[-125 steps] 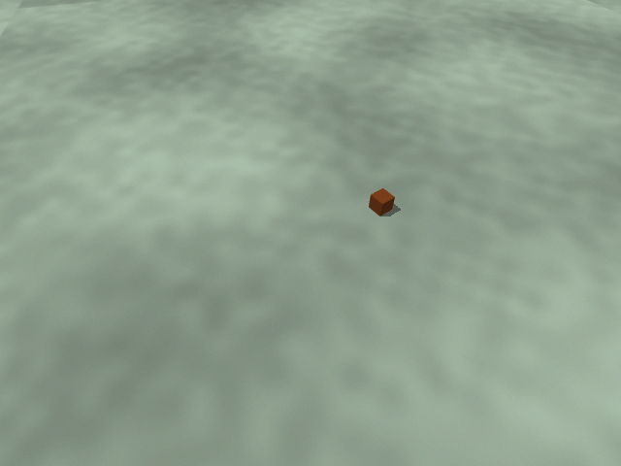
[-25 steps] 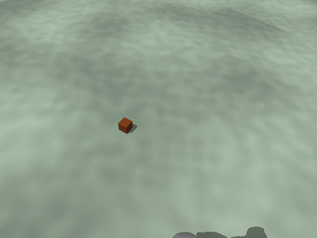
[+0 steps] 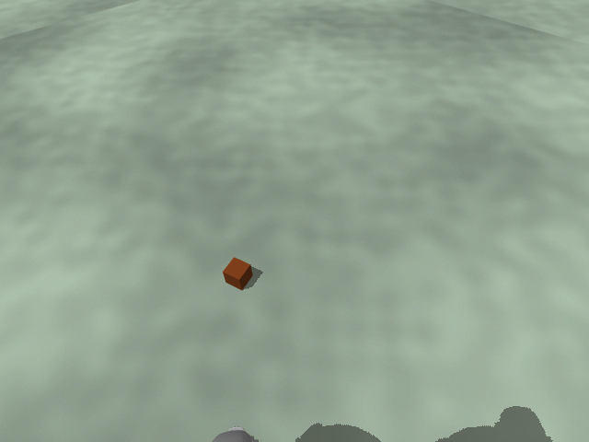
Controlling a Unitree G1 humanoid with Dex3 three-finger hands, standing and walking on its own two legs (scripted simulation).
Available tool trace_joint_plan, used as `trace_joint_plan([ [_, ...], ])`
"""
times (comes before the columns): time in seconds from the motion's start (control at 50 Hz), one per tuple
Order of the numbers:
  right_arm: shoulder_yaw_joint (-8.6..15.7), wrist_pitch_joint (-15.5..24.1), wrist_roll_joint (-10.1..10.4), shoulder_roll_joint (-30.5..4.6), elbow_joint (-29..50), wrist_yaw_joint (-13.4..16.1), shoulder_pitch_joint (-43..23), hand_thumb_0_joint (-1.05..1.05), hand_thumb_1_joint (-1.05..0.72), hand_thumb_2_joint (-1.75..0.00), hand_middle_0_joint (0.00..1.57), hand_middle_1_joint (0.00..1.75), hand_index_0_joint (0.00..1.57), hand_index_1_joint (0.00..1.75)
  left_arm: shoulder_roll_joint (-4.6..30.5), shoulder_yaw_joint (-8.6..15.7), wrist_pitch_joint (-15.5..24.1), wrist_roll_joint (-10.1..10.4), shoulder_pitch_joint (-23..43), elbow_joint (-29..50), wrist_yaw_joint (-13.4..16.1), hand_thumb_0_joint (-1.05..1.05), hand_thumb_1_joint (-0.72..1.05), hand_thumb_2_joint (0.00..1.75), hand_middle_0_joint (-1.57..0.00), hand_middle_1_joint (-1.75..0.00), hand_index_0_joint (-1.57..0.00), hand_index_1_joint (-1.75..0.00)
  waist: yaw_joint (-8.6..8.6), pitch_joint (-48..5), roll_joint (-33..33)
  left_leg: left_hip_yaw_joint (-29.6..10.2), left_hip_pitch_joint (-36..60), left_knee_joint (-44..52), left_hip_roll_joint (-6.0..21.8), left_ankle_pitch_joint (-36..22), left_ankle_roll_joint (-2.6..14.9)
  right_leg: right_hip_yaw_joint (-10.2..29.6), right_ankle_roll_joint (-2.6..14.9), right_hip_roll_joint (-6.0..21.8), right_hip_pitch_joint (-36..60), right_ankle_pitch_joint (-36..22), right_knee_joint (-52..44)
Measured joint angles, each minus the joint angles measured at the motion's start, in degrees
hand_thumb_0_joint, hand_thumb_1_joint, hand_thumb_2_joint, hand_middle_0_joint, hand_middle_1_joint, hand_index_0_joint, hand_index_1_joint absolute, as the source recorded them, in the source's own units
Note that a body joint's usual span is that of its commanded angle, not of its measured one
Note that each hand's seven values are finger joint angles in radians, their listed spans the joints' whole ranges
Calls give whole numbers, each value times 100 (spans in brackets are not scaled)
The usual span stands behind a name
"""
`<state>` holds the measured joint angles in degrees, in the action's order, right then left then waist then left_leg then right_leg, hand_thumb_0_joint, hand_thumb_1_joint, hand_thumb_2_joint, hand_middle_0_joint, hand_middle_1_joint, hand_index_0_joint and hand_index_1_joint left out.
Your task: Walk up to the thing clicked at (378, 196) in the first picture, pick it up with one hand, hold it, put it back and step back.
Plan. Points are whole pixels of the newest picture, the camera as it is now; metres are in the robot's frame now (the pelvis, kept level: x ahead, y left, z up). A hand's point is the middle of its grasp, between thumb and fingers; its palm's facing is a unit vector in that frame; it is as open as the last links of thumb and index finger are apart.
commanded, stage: walk up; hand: left
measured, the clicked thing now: (238, 273) +0.84 +0.24 -0.73
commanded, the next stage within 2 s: none
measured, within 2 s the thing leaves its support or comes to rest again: neither
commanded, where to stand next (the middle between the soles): +0.46 +0.02 m, yaw +0 degrees
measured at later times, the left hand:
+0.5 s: hand (125, 362) +0.28 +0.30 -0.13, palm faces -0.11 -0.91 -0.40, open 7.4 cm
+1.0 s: hand (128, 318) +0.38 +0.33 -0.16, palm faces -0.03 -0.92 -0.38, open 7.4 cm
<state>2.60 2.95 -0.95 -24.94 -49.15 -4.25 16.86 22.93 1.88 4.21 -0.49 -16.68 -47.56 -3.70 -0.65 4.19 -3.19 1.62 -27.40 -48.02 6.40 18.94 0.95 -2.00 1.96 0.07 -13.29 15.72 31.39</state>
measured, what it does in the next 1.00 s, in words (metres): walks ahead: left foot, then right foot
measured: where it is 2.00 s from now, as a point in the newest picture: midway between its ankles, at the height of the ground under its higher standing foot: (291, 387)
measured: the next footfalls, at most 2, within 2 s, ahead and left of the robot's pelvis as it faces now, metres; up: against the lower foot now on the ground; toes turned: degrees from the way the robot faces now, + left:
left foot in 0.12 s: +0.19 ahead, +0.16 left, +0.00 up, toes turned +6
right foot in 0.50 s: +0.34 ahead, -0.11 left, +0.00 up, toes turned -6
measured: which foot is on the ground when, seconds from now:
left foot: up 0.00-0.10, down 0.12-0.52, up 0.54-0.88, down 0.90-1.00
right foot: down 0.00-0.14, up 0.16-0.48, down 0.50-0.92, up 0.94-1.00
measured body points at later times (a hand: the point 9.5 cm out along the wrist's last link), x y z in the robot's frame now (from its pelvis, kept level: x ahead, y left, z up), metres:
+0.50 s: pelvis +0.19 +0.02 -0.01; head +0.21 +0.01 +0.44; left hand +0.29 +0.35 -0.10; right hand +0.20 -0.31 -0.12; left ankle +0.15 +0.15 -0.73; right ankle +0.30 -0.11 -0.73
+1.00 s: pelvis +0.35 +0.05 -0.01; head +0.37 +0.07 +0.44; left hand +0.38 +0.38 -0.13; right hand +0.43 -0.27 -0.11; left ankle +0.42 +0.17 -0.73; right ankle +0.32 -0.10 -0.69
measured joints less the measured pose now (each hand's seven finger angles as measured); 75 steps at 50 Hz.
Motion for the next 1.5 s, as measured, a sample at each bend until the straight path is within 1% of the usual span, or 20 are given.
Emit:
trace_joint_plan([
  [0.1,96,77,-45,-27,-34,-59,0,0,-90,-90,20,30,21,30,170,16,-66,-30,-326,-115,-17,1,90,90,-20,-30,-21,-30,-107,-129,173,165,296,1166,-106,-504,3,21,-121,125,200,602,363],
  [0.14,140,176,-80,-33,-14,-14,4,0,-90,-90,20,30,21,30,243,34,-118,-43,-415,-202,19,1,90,90,-20,-30,-21,-30,-87,-145,377,309,424,1132,-279,-796,-1,151,-25,314,51,946,1026],
  [0.2,131,244,-6,15,76,56,-4,0,-90,-90,20,30,21,30,250,7,-222,-27,-357,-430,107,1,90,90,-20,-30,-21,-30,23,-99,475,418,568,911,-309,-433,58,419,94,139,-655,1044,2652],
  [0.24,71,233,33,108,91,91,32,0,-90,-90,20,30,21,30,303,-1,-208,1,-290,-492,107,1,90,90,-20,-30,-20,-30,69,-44,590,488,855,1155,-341,-407,67,395,98,145,-1041,792,3034],
  [0.36,-22,186,23,117,69,93,281,0,-90,-90,21,30,21,30,285,60,-173,-4,-81,-445,-35,1,90,90,-20,-30,-20,-30,184,21,575,557,1531,1773,-390,-339,75,71,-89,471,-1539,292,1926],
  [0.46,-8,97,47,-5,41,76,492,0,-90,-90,21,30,21,30,198,97,-151,-24,129,-379,-80,1,90,90,-20,-30,-20,-30,298,25,340,505,1857,1742,-339,16,-57,-28,-63,467,-1305,-239,725],
  [0.5,-10,30,59,-38,38,80,559,0,-90,-90,21,30,21,30,211,122,-75,-29,155,-326,-64,1,90,90,-20,-30,-20,-30,306,-10,262,472,1878,1407,-270,346,-128,-103,-25,356,-986,-439,247],
  [0.52,-12,3,68,-55,36,95,582,0,-90,-90,21,30,21,30,210,149,-25,-39,181,-302,-36,1,90,90,-20,-30,-20,-30,292,-12,186,421,1809,1069,-188,565,-85,-139,-36,272,-891,-689,194],
  [0.56,-23,-89,68,-41,-39,147,488,0,-90,-90,21,30,21,30,151,173,55,-36,256,-230,41,1,90,90,-20,-30,-20,-30,245,43,48,106,1416,-86,-203,842,57,-227,-52,187,-893,-451,545],
  [0.64,-53,-158,97,-58,-132,165,242,1,-90,-90,20,30,21,30,-27,51,87,29,246,-99,95,1,90,90,-20,-30,-21,-30,111,66,-100,-166,561,-1332,-412,617,128,-279,-3,193,-547,-244,376],
  [0.74,0,-101,36,-42,-70,38,49,0,-90,-90,20,30,21,30,-39,5,78,-18,33,-39,91,0,90,90,-20,-30,-21,-30,-4,35,-101,-92,22,-458,-195,180,14,-321,-11,222,-146,-162,14],
  [0.86,69,-54,-18,-26,-83,-44,-31,0,-90,-90,20,30,21,30,167,31,-19,-45,-268,-103,89,1,90,90,-20,-30,-21,-30,-118,-61,123,64,245,954,-122,-440,-24,-317,-143,349,85,342,256],
  [0.92,100,42,-47,-24,-118,81,-77,0,-90,-90,20,30,21,30,246,6,-145,-27,-306,-213,163,1,90,90,-20,-30,-21,-30,-92,-70,335,206,473,1161,-325,-807,-31,-214,-187,575,-68,775,993],
  [1.0,15,73,28,109,-39,202,-203,0,-90,-90,20,30,21,30,202,-61,-310,28,-93,-413,290,1,90,90,-20,-30,-20,-30,5,76,414,225,602,1011,-318,-509,5,198,-25,250,-745,1318,2518],
  [1.06,-85,60,52,202,4,270,-249,0,-90,-90,20,30,21,30,194,-71,-294,78,54,-447,312,1,90,90,-20,-30,-20,-30,35,172,501,266,786,1202,-330,-523,11,184,2,236,-1060,1095,2525],
  [1.2,-206,-137,91,195,-86,343,-518,0,-90,-90,21,30,21,30,66,-28,-293,46,329,-655,327,1,90,90,-20,-30,-20,-30,68,236,381,291,673,635,-247,-99,-84,30,-58,231,-738,53,831],
  [1.24,-211,-234,143,211,-214,372,-660,0,-90,-90,21,30,21,30,-20,-30,-299,-2,428,-774,340,1,90,90,-20,-30,-20,-30,63,245,221,205,628,435,-164,68,-106,-15,-186,141,-729,84,906],
  [1.28,-219,-288,173,272,-363,386,-774,0,-90,-90,21,30,21,30,-64,-92,-333,-16,525,-864,317,1,90,90,-20,-30,-20,-30,46,209,239,170,669,465,-301,288,-55,44,-202,198,-774,165,1004],
  [1.32,-234,-276,185,292,-515,371,-846,0,-90,-90,20,30,21,30,-132,-156,-370,-9,646,-952,309,1,90,90,-20,-30,-20,-30,54,188,213,189,787,738,-359,-123,-85,79,-244,237,-744,161,960],
  [1.5,-390,-199,130,406,-1298,303,-1003,0,-90,-90,21,30,21,30,-272,-237,-344,56,1166,-1315,271,1,90,90,-20,-30,-21,-30,95,70,235,215,1271,1682,-394,-474,-174,63,-266,236,-292,-193,81],
])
